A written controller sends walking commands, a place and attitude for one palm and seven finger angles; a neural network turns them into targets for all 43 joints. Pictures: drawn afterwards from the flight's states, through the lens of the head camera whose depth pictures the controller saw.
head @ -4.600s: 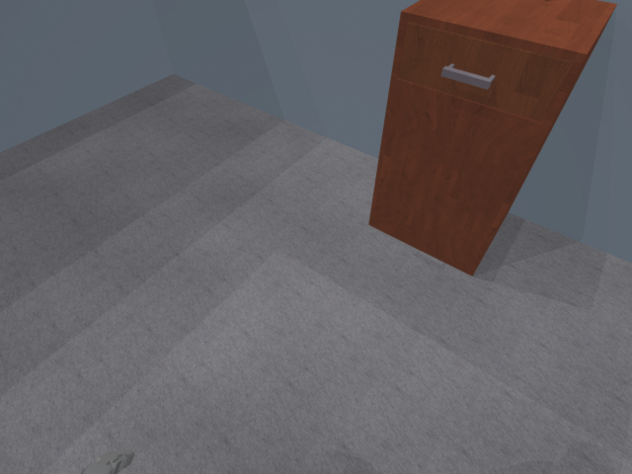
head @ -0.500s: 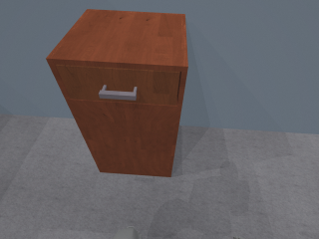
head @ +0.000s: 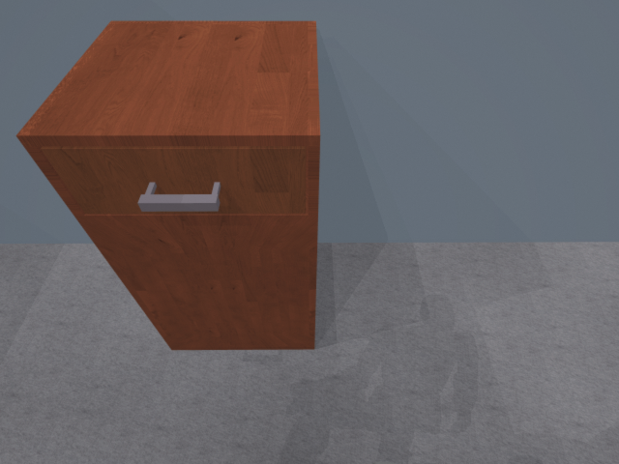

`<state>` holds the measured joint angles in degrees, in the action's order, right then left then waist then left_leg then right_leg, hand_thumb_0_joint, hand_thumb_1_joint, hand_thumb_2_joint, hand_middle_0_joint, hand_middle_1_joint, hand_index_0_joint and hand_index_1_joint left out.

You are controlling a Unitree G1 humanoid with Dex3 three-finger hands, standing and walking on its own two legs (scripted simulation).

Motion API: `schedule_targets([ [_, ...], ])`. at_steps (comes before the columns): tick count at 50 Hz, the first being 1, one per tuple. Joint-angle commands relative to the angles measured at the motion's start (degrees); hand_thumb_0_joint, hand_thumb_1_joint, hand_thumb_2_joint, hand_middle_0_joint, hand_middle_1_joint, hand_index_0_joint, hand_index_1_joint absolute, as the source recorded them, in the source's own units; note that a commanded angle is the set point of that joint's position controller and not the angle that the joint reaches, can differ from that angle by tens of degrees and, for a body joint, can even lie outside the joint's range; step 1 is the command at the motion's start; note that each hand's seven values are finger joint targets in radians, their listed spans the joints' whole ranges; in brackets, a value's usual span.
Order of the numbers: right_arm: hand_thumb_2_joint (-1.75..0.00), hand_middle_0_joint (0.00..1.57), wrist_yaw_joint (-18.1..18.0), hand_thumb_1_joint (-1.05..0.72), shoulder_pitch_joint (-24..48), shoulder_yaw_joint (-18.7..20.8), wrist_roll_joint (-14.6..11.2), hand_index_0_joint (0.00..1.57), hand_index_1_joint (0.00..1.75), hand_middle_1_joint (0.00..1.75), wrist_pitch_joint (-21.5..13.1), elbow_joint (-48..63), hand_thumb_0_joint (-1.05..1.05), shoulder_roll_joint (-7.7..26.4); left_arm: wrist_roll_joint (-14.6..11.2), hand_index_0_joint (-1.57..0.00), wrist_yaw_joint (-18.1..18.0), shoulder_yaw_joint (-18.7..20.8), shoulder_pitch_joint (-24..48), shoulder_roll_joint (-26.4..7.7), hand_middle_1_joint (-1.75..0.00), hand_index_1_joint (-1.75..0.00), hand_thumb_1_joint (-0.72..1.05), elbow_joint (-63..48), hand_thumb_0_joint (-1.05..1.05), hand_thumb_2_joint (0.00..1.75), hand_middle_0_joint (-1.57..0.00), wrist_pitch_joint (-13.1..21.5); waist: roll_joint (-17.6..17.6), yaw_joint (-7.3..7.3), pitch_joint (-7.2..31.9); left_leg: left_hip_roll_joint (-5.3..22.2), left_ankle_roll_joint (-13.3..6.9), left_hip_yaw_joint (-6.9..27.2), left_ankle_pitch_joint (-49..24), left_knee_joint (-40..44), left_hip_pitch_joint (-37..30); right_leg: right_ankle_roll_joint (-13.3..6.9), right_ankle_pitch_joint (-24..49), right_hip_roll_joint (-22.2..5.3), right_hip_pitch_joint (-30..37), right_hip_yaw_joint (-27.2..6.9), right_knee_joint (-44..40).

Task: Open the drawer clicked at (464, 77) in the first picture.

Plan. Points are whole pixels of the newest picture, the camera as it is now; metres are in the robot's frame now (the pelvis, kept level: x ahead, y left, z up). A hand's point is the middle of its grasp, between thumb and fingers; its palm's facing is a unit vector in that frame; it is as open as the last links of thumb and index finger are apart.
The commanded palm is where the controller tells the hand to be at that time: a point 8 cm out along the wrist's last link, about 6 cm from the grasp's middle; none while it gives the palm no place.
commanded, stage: come to a stop and stand still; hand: left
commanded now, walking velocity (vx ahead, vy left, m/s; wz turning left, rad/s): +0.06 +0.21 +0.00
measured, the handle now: (182, 195) +0.53 +0.26 +0.00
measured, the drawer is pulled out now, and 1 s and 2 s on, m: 0.00 0.00 0.00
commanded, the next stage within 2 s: look again from close up in 1.20 s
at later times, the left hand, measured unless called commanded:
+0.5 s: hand out of the picture -0.04 +0.15 -0.13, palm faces +0.13 -0.95 -0.29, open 7.4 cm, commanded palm none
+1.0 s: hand out of the picture -0.01 +0.22 -0.17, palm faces +0.05 -0.98 -0.19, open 7.3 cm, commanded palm none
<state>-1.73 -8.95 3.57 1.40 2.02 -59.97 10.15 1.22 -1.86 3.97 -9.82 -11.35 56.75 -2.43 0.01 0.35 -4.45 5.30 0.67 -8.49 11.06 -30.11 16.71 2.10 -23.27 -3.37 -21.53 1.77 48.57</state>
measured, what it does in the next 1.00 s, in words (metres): steps on the spot: right foot, then left foot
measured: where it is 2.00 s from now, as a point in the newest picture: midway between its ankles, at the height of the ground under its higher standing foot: outside the picture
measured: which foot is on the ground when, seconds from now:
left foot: down 0.00-0.04, up 0.06-0.66, down 0.68-1.00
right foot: up 0.00-0.02, down 0.04-0.70, up 0.72-0.92, down 0.94-1.00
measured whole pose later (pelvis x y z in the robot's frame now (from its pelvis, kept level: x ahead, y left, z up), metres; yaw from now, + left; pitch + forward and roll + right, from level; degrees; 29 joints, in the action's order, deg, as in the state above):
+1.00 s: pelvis -0.02 +0.05 +0.01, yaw +1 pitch +0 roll +0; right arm -2.7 -13.2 0.8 0.1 -0.8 -63.2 9.4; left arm 1.2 -1.9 0.6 -14.3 -8.4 65.1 0.1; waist -0.2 -0.5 -1.5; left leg -2.0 -2.8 -4.3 17.0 -24.4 7.4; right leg 1.5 -15.2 -3.0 -10.6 2.6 26.2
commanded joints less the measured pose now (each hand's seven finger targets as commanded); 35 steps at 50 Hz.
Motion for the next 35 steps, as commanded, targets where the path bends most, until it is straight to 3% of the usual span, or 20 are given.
schedule_targets([
  [1, -0.9, 0.2, 0.76, -0.9, -1.68, 1.42, -0.33, 0.2, 0.3, 0.3, -0.45, 3.5, 0.0, 6.26, 0.32, -0.2, -0.2, 0.24, -12.3, -3.17, -0.3, -0.3, 0.9, 0.63, 0.0, 0.9, -0.2, 1.66, 3.17, -3.19, 6.36, 4.86, -3.2, 5.7, 3.58, -0.33, 3.6, 0.19, 12.33, -1.28, 13.78, -0.26, -24.24],
  [2, -0.9, 0.2, 1.07, -0.9, -4.36, 0.7, -0.86, 0.2, 0.3, 0.3, 0.03, 4.35, 0.0, 1.9, 0.96, -0.2, -0.44, 0.42, -9.51, -8.48, -0.3, -0.3, 0.9, -0.56, 0.0, 0.9, -0.2, 2.69, -13.19, -1.38, 4.6, -1.35, 0.62, 3.0, 16.1, -9.71, 8.35, -2.59, 12.03, -12.9, 10.66, -14.83, -32.46],
  [3, -0.9, 0.2, 1.17, -0.9, -2.57, 0.95, -0.57, 0.2, 0.3, 0.3, 0.57, 6.13, 0.0, 2.88, 0.59, -0.2, -0.3, 0.77, -7.7, -11.9, -0.3, -0.3, 0.9, -2.48, 0.0, 0.9, -0.2, 2.34, -17.96, -2.44, 2.32, -3.29, 0.67, 6.65, 20.97, -16.73, 9.72, -6.47, 15.13, -19.82, 4.75, -22.45, -36.03],
  [4, -0.9, 0.2, 1.35, -0.9, -2.07, 1.19, -0.33, 0.2, 0.3, 0.3, 1.29, 6.15, 0.0, 4.3, 0.48, -0.2, -0.27, 0.62, -6.68, -11.93, -0.3, -0.3, 0.9, -3.07, 0.0, 0.9, -0.2, 2.07, -12.64, -2.22, 2.18, -2.38, 0.28, 10.1, 19.46, -21.07, 7.98, -8.84, 7.99, -20.75, 0.87, -20.52, -37.51],
  [5, -0.9, 0.2, 1.41, -0.9, -1.79, 1.26, -0.07, 0.2, 0.3, 0.3, 1.88, 5.85, 0.0, 4.54, 0.55, -0.2, -0.66, 1.32, -4.85, -11.44, -0.3, -0.3, 0.9, -3.1, 0.0, 0.9, -0.2, 2.21, -16.95, -1.74, 0.74, -2.87, 0.14, 10.98, 16.82, -24.63, 10.29, -6.98, 3.36, -18.57, 0.16, -22.03, -38.71],
  [6, -0.9, 0.2, 1.51, -0.9, -3.04, 1.53, 0.08, 0.2, 0.3, 0.3, 1.88, 4.77, 0.0, 5.87, 0.36, -0.2, -0.68, 1.31, -3.28, -10.46, -0.3, -0.3, 0.9, -3.57, 0.0, 0.9, -0.2, 2.23, -15.35, -1.25, -0.68, -3.08, 0.05, 11.91, 12.99, -28.39, 11.78, -5.68, 1.82, -17.14, 0.99, -20.41, -38.61],
  [7, -0.9, 0.2, 1.78, -0.9, -4.68, 1.77, 0.21, 0.2, 0.3, 0.3, 1.72, 3.66, 0.0, 6.52, 0.08, -0.2, -0.57, 0.85, -2.25, -9.01, -0.3, -0.3, 0.9, -3.8, 0.0, 0.9, -0.2, 2.35, -12.81, -0.62, -1.88, -3.02, 0.35, 11.81, 8.96, -30.74, 12.72, -4.75, 4.19, -15.06, 2.18, -16.62, -37.62],
  [9, -0.9, 0.2, 2.15, -0.9, -7.42, 1.63, 0.15, 0.2, 0.3, 0.3, 1.46, 2.58, 0.0, 6.49, -0.28, -0.2, -0.38, 0.87, -2.94, -8.37, -0.3, -0.3, 0.9, -3.95, 0.0, 0.9, -0.2, 2.82, -10.72, -0.52, 0.66, -3.97, 1.43, 11.17, 4.54, -32.28, 14.13, -4.2, 10.77, -12.63, 8.08, -11.75, -35.33],
  [11, -0.9, 0.2, 2.19, -0.9, -7.4, 1.66, 0.11, 0.2, 0.3, 0.3, 1.47, 2.48, 0.0, 6.52, -0.38, -0.2, -0.58, 1.0, -5.28, -8.07, -0.3, -0.3, 0.9, -3.52, 0.0, 0.9, -0.2, 2.96, -10.43, -1.69, 2.35, -4.12, 2.33, 11.03, 3.16, -32.28, 15.15, -4.47, 14.31, -12.95, 12.32, -10.51, -34.66],
  [14, -0.9, 0.2, 2.06, -0.9, -6.05, 1.46, 0.21, 0.2, 0.3, 0.3, 1.75, 3.29, 0.0, 6.41, -0.28, -0.2, -0.98, 1.03, -9.99, -7.84, -0.3, -0.3, 0.9, -1.56, 0.0, 0.9, -0.2, 3.23, -8.73, -3.22, 4.74, -4.11, 3.14, 11.46, 4.46, -30.66, 16.52, -5.45, 20.63, -14.73, 18.75, -11.97, -33.43],
  [17, -0.9, 0.2, 2.14, -0.9, -6.02, 1.24, 0.24, 0.2, 0.3, 0.3, 2.0, 3.45, 0.0, 6.32, -0.08, -0.2, -1.01, 1.11, -11.03, -8.3, -0.3, -0.3, 0.9, -0.89, 0.0, 0.9, -0.2, 3.23, -8.76, -3.53, 5.15, -3.61, 3.2, 11.57, 5.24, -29.09, 15.8, -6.29, 17.21, -15.3, 19.09, -13.05, -34.29],
  [24, -0.9, 0.2, 2.14, -0.9, -5.15, 0.49, -0.16, 0.2, 0.3, 0.3, 1.23, 3.54, 0.0, 5.88, 0.68, -0.2, -0.47, 0.76, -10.8, -8.03, -0.3, -0.3, 0.9, 0.15, 0.0, 0.9, -0.2, 2.94, -11.04, -3.11, 3.31, -2.77, 2.1, 9.36, 8.29, -20.91, 10.04, -8.6, 6.1, -14.47, 12.98, -13.2, -37.28],
  [28, -0.9, 0.2, 1.85, -0.9, -4.95, -0.34, -0.72, 0.2, 0.3, 0.3, 0.12, 3.62, 0.0, 4.61, 1.01, -0.2, -0.11, 0.96, -10.19, -8.77, -0.3, -0.3, 0.9, 1.24, 0.0, 0.9, -0.2, 2.59, -12.23, -3.02, 3.36, -3.64, 0.79, 6.98, 11.3, -10.05, 3.8, -9.7, 6.33, -13.66, 10.75, -12.44, -37.32],
  [30, -0.9, 0.2, 1.51, -0.9, -6.76, -0.73, -0.88, 0.2, 0.3, 0.3, -0.55, 2.86, 0.0, 3.93, 0.89, -0.2, -0.07, 0.88, -9.36, -8.65, -0.3, -0.3, 0.9, 1.98, 0.0, 0.9, -0.2, 2.32, -11.46, -1.98, 3.92, -4.17, 0.36, 5.76, 8.92, -2.99, -1.69, -8.9, 7.21, -12.41, 8.35, -10.79, -35.44],
  [32, -0.9, 0.2, 1.02, -0.9, -11.18, -1.26, -0.99, 0.2, 0.3, 0.3, -1.48, 0.85, 0.0, 3.58, 0.16, -0.2, 0.01, 0.38, -7.79, -7.17, -0.3, -0.3, 0.9, 2.62, 0.0, 0.9, -0.2, 1.88, -8.23, 0.22, 4.57, -3.91, -0.08, 5.26, 1.28, 7.93, -11.61, -5.7, 3.79, -8.67, 2.44, -6.99, -31.25],
  [33, -0.9, 0.2, 0.78, -0.9, -12.09, -1.07, -0.8, 0.2, 0.3, 0.3, -2.02, 0.42, 0.0, 5.52, -0.28, -0.2, 0.1, -0.17, -8.18, -5.03, -0.3, -0.3, 0.9, 2.71, 0.0, 0.9, -0.2, 1.62, -0.37, 0.46, 4.23, -0.33, -0.64, 9.36, 2.44, 11.55, -13.05, -3.99, 2.18, -5.39, -0.4, -4.25, -26.01],
  [34, -0.9, 0.2, 0.54, -0.9, -10.84, -0.56, -0.32, 0.2, 0.3, 0.3, -2.32, 1.32, 0.0, 8.89, -0.57, -0.2, 0.3, -0.76, -9.82, -2.07, -0.3, -0.3, 0.9, 2.62, 0.0, 0.9, -0.2, 1.44, 10.77, -0.34, 3.55, 7.93, -3.22, 20.14, 7.0, 16.97, -9.42, -2.13, 1.59, -1.29, -2.08, -0.03, -19.48],
  [35, -0.9, 0.2, 0.39, -0.9, -7.74, -0.4, -0.48, 0.2, 0.3, 0.3, -1.9, 2.74, 0.0, 11.03, -0.17, -0.2, 0.31, -1.24, -9.87, -0.98, -0.3, -0.3, 0.9, 2.69, 0.0, 0.9, -0.2, 1.34, 13.7, -1.37, 0.52, 12.49, -5.74, 23.5, 11.64, 21.48, -1.54, -1.13, -1.25, -0.13, 0.2, 2.49, -14.97],
])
